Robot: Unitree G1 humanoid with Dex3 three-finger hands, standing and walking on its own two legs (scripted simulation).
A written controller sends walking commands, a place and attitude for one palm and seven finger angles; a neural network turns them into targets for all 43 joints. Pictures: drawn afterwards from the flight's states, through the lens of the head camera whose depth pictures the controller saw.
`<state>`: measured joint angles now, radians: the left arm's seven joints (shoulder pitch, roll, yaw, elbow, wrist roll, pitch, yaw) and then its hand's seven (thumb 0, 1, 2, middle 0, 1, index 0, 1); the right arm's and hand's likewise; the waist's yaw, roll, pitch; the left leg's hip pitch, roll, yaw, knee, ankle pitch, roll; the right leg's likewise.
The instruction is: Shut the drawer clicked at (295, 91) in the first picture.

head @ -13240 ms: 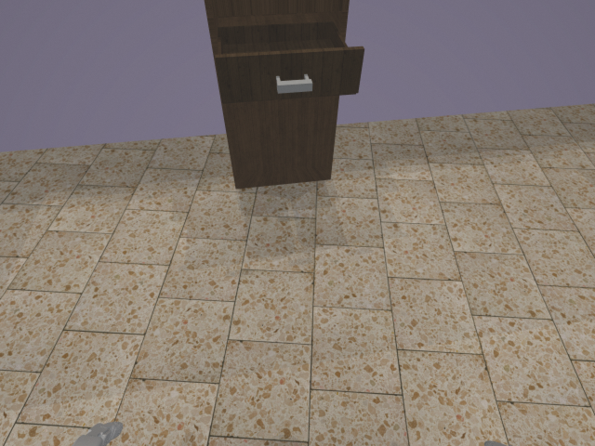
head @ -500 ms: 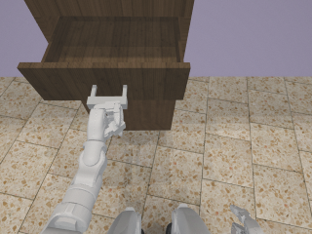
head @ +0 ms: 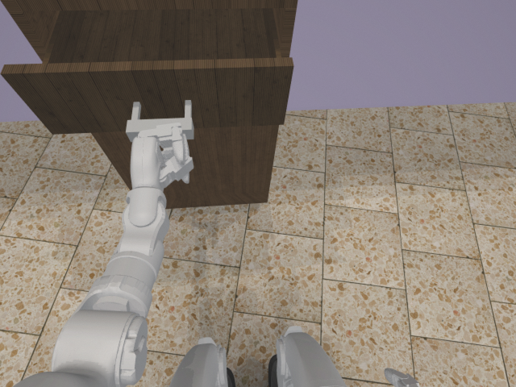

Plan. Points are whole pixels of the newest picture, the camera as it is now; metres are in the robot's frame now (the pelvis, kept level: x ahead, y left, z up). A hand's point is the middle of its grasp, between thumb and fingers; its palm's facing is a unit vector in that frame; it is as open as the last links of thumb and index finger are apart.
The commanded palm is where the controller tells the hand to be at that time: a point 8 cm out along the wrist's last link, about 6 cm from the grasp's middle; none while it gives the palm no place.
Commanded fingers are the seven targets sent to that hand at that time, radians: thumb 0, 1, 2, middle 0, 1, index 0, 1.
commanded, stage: push the drawer shut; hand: left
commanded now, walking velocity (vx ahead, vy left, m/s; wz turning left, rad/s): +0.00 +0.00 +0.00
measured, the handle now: (162, 118) +0.54 +0.13 +0.04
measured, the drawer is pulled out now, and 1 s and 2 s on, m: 0.14 0.02 0.00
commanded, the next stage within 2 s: pull the fist back off the drawer in 1.58 s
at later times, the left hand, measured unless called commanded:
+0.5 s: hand (188, 125) +0.52 +0.08 +0.04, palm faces +0.02 -1.00 -0.04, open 3.1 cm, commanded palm +0.51 +0.14 +0.04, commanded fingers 0.00 0.90 0.90 -1.40 -1.60 -1.40 -1.60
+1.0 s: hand (187, 100) +0.58 +0.09 +0.04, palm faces +0.01 -1.00 -0.03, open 3.0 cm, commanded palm +0.57 +0.13 +0.04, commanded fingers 0.00 0.90 0.90 -1.40 -1.60 -1.40 -1.60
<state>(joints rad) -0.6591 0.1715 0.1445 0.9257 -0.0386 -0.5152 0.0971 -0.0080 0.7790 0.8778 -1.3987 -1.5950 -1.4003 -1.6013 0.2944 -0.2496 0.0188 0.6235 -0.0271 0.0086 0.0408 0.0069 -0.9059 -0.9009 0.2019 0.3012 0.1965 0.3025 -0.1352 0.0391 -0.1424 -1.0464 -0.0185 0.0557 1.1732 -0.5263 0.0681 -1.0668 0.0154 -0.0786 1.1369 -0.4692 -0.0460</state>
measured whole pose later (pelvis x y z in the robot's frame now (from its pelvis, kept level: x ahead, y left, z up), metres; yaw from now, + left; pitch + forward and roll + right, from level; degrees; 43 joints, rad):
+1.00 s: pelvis +0.00 +0.00 -0.02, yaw -2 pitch +30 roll -4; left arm -1.15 0.43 0.35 1.33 0.06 -0.47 0.05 -0.01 0.76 0.87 -1.40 -1.60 -1.40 -1.60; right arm 0.39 -0.26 0.06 0.62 -0.07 0.06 0.07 0.00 -0.91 -0.90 0.20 0.30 0.20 0.30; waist -0.27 0.06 -0.13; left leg -1.24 0.01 0.03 1.26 -0.55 0.07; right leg -1.24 0.04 -0.11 1.17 -0.47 -0.05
